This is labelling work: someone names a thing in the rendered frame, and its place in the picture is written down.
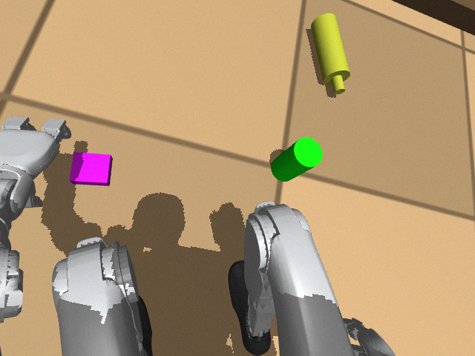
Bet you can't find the right robot hand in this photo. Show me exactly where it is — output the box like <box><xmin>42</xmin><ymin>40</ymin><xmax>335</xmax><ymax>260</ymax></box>
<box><xmin>343</xmin><ymin>318</ymin><xmax>395</xmax><ymax>356</ymax></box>

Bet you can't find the left robot foot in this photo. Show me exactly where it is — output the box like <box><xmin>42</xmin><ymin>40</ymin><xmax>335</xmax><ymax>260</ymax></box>
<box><xmin>137</xmin><ymin>296</ymin><xmax>153</xmax><ymax>356</ymax></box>

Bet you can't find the left robot arm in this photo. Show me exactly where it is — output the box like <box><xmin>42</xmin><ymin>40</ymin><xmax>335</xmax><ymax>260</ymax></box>
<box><xmin>0</xmin><ymin>165</ymin><xmax>34</xmax><ymax>356</ymax></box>

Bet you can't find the right robot foot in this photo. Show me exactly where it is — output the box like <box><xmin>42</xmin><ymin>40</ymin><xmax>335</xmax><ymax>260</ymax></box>
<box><xmin>228</xmin><ymin>260</ymin><xmax>271</xmax><ymax>355</ymax></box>

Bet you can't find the left robot hand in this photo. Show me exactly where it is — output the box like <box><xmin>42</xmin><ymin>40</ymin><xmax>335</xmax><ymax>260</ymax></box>
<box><xmin>0</xmin><ymin>116</ymin><xmax>71</xmax><ymax>208</ymax></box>

